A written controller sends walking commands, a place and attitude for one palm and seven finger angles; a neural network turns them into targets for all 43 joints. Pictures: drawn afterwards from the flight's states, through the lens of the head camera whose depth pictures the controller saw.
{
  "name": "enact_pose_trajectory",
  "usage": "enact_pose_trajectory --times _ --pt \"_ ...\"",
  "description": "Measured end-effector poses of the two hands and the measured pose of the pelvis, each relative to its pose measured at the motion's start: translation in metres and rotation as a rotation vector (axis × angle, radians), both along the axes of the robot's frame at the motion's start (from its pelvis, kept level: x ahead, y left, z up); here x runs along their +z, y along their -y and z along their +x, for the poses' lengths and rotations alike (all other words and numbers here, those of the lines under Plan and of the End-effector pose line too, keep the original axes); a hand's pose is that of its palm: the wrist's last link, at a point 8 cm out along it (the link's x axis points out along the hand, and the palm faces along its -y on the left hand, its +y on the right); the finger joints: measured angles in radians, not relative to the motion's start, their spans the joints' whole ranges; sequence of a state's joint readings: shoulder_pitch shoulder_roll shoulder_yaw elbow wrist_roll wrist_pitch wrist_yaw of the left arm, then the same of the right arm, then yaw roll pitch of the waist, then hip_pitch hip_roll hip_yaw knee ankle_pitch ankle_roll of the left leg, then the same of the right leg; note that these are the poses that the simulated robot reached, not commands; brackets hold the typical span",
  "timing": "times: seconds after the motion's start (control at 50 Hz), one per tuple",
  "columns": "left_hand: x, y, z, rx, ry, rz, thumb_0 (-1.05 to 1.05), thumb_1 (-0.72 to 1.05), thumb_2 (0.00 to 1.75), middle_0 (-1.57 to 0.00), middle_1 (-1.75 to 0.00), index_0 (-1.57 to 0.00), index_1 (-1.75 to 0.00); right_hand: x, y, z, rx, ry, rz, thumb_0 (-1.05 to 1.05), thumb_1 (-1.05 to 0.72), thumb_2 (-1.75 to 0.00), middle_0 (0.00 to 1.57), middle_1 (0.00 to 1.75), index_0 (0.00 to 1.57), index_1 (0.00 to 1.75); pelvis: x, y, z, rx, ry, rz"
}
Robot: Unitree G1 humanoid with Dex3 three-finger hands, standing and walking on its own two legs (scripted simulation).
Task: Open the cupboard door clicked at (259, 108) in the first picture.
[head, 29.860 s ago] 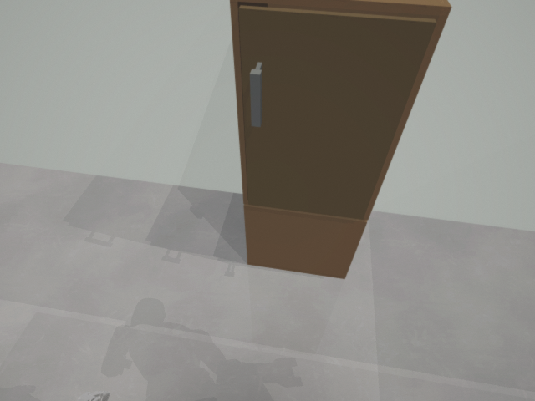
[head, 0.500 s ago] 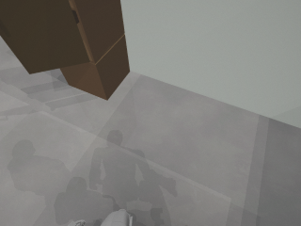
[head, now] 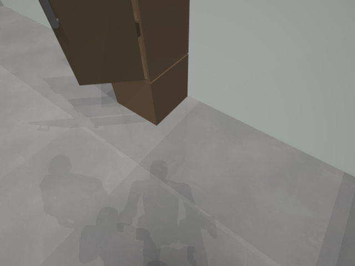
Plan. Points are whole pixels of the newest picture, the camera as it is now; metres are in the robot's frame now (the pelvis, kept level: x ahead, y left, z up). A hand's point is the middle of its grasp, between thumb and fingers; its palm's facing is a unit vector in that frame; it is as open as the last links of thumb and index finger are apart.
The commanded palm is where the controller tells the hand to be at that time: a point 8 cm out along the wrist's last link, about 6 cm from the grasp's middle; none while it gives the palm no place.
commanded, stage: turn to face it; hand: left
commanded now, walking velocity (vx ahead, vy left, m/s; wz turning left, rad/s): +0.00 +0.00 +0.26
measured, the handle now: (49, 8) +1.01 +0.60 +0.09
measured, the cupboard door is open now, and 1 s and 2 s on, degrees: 43 43 43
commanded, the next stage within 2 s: take the last steps up to it in 0.02 s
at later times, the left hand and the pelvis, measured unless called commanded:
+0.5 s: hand out of the picture -0.03 +0.23 -0.18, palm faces +0.25 -0.95 -0.20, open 7.4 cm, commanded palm none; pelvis +0.04 +0.05 +0.00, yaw +10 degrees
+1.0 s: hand (94, 216) +0.26 +0.26 -0.15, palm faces +0.24 -0.95 -0.19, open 7.3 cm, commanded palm none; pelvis +0.19 +0.08 +0.01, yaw +12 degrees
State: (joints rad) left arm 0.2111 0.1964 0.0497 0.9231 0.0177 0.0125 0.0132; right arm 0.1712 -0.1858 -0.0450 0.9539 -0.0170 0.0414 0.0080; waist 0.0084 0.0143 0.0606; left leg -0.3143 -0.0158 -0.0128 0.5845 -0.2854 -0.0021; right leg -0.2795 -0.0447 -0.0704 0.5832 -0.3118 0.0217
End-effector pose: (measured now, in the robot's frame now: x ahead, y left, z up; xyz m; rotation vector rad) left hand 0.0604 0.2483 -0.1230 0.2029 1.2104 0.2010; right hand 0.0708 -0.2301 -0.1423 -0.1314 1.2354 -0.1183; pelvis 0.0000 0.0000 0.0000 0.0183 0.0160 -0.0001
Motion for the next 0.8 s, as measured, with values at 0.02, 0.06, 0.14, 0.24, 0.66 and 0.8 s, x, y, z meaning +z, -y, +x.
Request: enact_pose_trajectory --times 0.02,0.06,0.14,0.24,0.66,0.8 --pt "0.000 0.006 -0.002 0.002 -0.001 0.000 0.01 0.90 0.90 -0.19 -0.30 -0.20 -0.30 -0.004 0.003 -0.002 -0.002 -0.013 0.006 0.01 -0.91 -0.90 0.20 0.30 0.20 0.30 -0.001 0.002 0.000 0.010 0.004 -0.005" --pt "0.002 0.016 -0.008 0.015 -0.006 -0.009 0.01 0.90 0.90 -0.20 -0.30 -0.20 -0.30 -0.005 0.008 -0.004 0.002 -0.046 0.009 0.01 -0.91 -0.90 0.20 0.30 0.20 0.30 0.002 0.006 0.002 0.030 0.010 -0.002" --pt "0.005 0.027 -0.023 0.063 -0.033 -0.019 0.01 0.92 0.90 -0.20 -0.30 -0.21 -0.30 0.001 0.014 -0.005 0.016 -0.090 0.001 0.01 -0.91 -0.90 0.20 0.30 0.20 0.30 0.009 0.010 0.005 0.061 0.018 0.007" --pt "0.003 0.024 -0.045 0.122 -0.064 -0.041 0.01 0.92 0.90 -0.20 -0.30 -0.21 -0.30 0.009 0.011 0.006 0.072 -0.111 -0.017 0.01 -0.91 -0.90 0.19 0.30 0.20 0.30 0.013 0.008 0.010 0.106 0.018 0.011" --pt "-0.001 -0.065 -0.004 0.221 -0.075 -0.076 0.01 0.91 0.90 -0.19 -0.30 -0.20 -0.30 0.017 -0.083 0.050 0.176 -0.106 -0.030 0.01 -0.92 -0.90 0.20 0.30 0.20 0.30 0.015 -0.072 0.072 0.185 0.011 -0.005" --pt "0.005 -0.069 0.104 0.129 0.030 -0.057 0.01 0.91 0.90 -0.19 -0.30 -0.20 -0.30 0.005 -0.091 0.024 0.101 -0.277 0.019 0.01 -0.91 -0.90 0.20 0.30 0.20 0.30 0.010 -0.077 0.121 0.174 0.010 0.014"
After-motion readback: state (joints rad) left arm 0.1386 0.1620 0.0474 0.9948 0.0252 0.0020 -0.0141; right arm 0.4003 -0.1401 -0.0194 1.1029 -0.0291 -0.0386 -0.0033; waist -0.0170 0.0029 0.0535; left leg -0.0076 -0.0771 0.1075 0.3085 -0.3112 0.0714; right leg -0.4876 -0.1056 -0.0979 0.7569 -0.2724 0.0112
